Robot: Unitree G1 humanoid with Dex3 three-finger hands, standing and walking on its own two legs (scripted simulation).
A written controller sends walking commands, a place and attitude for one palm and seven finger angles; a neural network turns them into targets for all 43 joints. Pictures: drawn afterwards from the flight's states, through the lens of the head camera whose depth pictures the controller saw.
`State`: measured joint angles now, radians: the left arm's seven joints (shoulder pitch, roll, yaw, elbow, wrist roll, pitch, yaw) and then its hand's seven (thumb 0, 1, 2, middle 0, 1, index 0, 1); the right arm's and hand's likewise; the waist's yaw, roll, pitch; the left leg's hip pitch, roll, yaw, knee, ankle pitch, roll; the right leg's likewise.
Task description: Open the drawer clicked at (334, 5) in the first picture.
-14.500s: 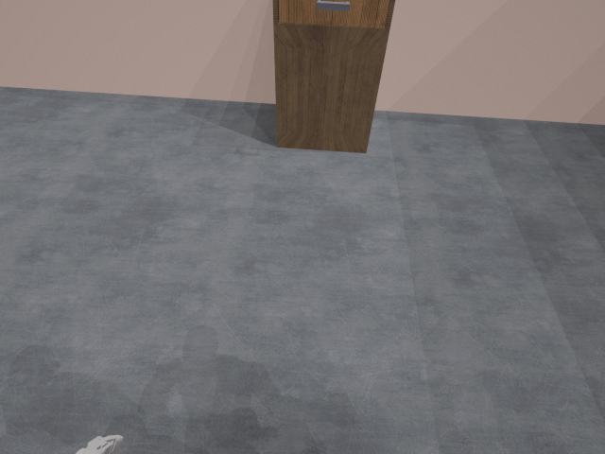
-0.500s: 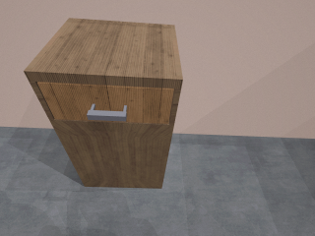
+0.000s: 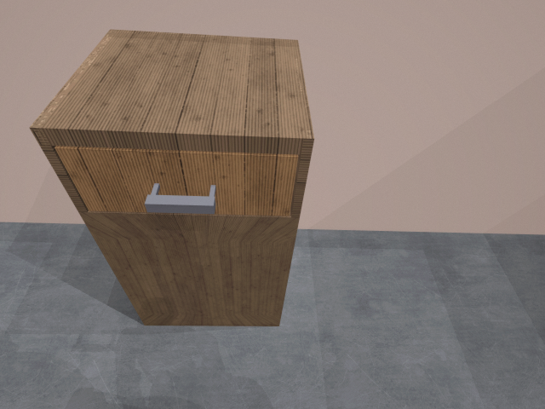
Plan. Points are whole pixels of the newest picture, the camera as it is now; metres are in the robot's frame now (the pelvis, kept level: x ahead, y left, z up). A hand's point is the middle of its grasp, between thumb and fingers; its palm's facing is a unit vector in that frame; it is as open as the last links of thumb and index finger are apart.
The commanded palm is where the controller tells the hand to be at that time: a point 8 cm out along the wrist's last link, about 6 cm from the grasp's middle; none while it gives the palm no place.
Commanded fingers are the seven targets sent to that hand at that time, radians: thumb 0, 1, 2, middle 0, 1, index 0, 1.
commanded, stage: look again from close up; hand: left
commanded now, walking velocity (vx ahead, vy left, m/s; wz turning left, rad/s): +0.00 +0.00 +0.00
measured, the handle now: (183, 196) +0.51 +0.21 -0.02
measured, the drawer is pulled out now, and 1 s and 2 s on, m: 0.00 0.00 0.00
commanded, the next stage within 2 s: raise the hand with hooked fingers in 0.24 s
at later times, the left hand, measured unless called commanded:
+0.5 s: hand out of the picture +0.09 +0.20 -0.10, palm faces -0.04 -0.84 -0.53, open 7.4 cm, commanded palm +0.11 +0.20 -0.05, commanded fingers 0.00 0.69 0.81 -0.22 -0.44 -0.22 -0.44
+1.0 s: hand (142, 362) +0.19 +0.19 -0.02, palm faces +0.08 -0.04 -1.00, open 10.0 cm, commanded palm +0.18 +0.18 +0.03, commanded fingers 0.00 0.11 0.56 -0.26 -0.81 -0.26 -0.81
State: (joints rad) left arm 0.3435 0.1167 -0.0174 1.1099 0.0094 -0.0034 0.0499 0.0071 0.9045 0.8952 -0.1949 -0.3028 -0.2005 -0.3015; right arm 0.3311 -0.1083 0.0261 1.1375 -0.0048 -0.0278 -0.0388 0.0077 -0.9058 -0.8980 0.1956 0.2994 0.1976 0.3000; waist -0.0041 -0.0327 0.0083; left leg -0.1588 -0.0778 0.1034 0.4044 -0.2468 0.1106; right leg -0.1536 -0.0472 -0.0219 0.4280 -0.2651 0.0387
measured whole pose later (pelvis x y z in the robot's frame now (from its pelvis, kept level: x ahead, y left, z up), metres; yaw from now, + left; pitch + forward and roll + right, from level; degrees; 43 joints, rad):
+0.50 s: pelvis -0.01 -0.01 -0.01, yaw +1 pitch +1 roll +1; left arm 0.51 0.28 -0.10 0.26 0.18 0.16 0.23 0.08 0.93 0.88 -0.21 -0.33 -0.21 -0.33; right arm 0.41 -0.20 0.01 0.91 0.06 -0.26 -0.08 0.04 -0.93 -0.90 0.20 0.30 0.20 0.30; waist -0.01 0.00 -0.03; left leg -0.23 -0.10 0.09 0.44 -0.24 0.09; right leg -0.33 -0.03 -0.02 0.68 -0.37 -0.02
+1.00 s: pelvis +0.00 -0.07 -0.04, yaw +4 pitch +8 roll +2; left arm 0.33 0.37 -0.06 0.05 1.04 -0.02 0.47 0.01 0.31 0.65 -0.27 -0.67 -0.27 -0.67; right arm 0.01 -0.23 -0.01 0.54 -0.06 0.09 0.02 0.01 -0.90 -0.90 0.20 0.30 0.20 0.30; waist 0.12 0.03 -0.11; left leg -0.53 -0.03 0.03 0.81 -0.42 0.02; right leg -0.57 0.06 -0.07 0.83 -0.41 -0.12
